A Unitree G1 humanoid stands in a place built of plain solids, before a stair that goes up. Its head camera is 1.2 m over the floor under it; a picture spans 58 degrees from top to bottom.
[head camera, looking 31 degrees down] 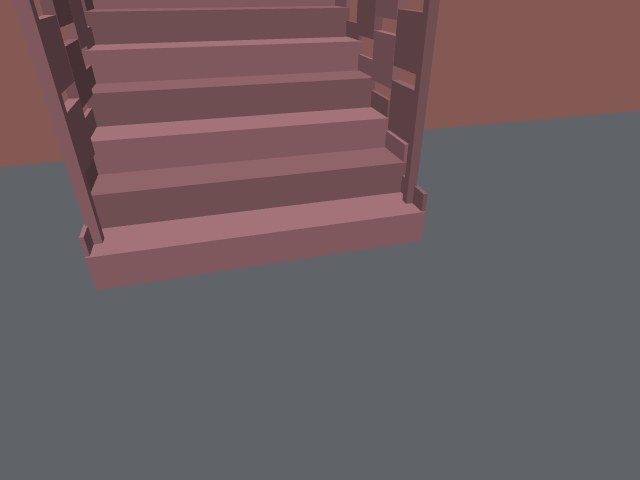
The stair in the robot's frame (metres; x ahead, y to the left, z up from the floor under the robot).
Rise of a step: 0.17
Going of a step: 0.26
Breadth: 1.62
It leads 16 degrees to the left of straight ahead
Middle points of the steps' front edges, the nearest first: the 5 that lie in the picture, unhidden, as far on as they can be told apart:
1.77 0.23 0.17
2.02 0.30 0.35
2.27 0.37 0.52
2.53 0.44 0.70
2.78 0.51 0.87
